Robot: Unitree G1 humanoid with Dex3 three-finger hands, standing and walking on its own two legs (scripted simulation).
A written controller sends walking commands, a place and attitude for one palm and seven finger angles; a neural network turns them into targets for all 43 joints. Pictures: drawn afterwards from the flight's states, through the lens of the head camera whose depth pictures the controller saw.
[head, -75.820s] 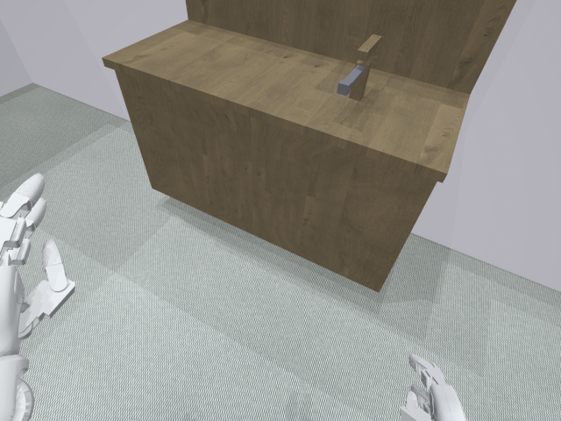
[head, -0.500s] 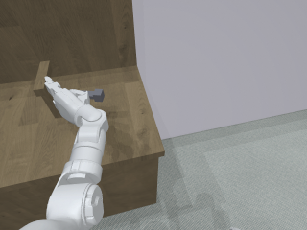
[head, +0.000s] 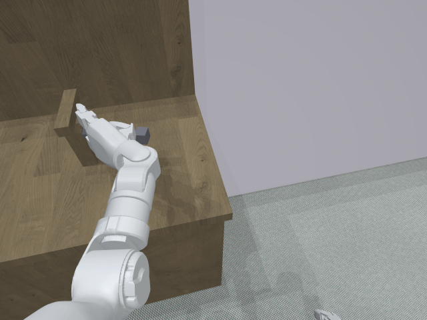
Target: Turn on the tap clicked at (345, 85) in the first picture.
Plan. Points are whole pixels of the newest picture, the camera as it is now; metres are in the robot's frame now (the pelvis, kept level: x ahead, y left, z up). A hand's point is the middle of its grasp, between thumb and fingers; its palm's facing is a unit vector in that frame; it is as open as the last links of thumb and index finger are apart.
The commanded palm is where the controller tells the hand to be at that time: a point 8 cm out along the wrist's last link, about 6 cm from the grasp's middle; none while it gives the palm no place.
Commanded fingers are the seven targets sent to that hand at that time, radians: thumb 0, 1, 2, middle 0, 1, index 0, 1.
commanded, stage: lift the hand up off the lever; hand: left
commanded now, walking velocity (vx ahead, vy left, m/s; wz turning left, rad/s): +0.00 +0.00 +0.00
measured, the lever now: (142, 135) +0.49 +0.17 +0.07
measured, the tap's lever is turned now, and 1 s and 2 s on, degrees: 72 72 72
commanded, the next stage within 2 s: draw the hand back beside the body in 0.46 s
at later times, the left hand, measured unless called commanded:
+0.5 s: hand (122, 130) +0.43 +0.18 +0.14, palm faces +0.77 -0.63 -0.10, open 7.8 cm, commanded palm +0.38 +0.20 +0.15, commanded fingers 0.00 0.90 0.90 -0.15 -0.15 -0.15 -0.15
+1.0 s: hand (94, 177) +0.32 +0.21 +0.14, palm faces +0.27 -0.93 -0.24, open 7.7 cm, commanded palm +0.30 +0.23 +0.17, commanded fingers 0.00 0.90 0.90 -0.17 -0.22 -0.17 -0.22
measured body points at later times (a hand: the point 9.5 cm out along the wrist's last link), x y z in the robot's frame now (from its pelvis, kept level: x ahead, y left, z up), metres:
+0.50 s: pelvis +0.01 -0.01 +0.01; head +0.01 -0.02 +0.46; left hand +0.39 +0.21 +0.15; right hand +0.14 -0.25 -0.12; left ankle +0.03 +0.12 -0.72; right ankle -0.05 -0.07 -0.72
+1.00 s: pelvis +0.01 +0.00 +0.02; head -0.01 -0.01 +0.47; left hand +0.30 +0.25 +0.15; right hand +0.15 -0.25 -0.08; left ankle +0.03 +0.12 -0.72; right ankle -0.05 -0.07 -0.72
